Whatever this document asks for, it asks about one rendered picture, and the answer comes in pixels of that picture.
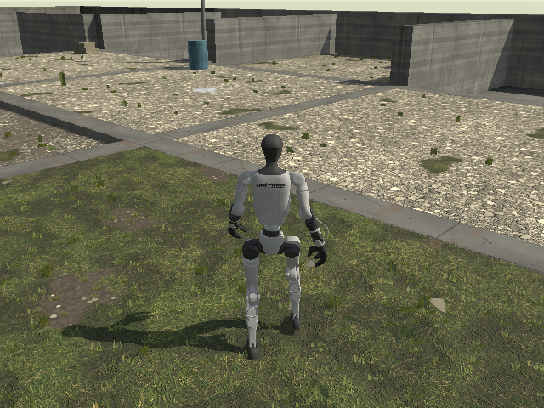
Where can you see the robot head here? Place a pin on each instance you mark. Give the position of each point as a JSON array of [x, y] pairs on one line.
[[272, 147]]

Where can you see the robot left forearm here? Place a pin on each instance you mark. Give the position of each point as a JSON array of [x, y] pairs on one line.
[[233, 219]]

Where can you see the robot right forearm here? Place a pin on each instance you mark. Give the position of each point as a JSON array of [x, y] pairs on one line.
[[314, 229]]

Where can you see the left robot upper arm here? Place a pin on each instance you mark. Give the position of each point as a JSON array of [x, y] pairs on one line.
[[241, 192]]

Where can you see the right robot upper arm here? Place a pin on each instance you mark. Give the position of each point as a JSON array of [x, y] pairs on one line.
[[299, 180]]

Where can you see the robot right hand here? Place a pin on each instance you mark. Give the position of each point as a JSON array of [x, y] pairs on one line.
[[322, 254]]

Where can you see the robot left hand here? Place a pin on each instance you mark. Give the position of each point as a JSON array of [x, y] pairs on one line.
[[239, 227]]

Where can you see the right robot foot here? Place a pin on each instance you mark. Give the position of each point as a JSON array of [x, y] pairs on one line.
[[296, 323]]

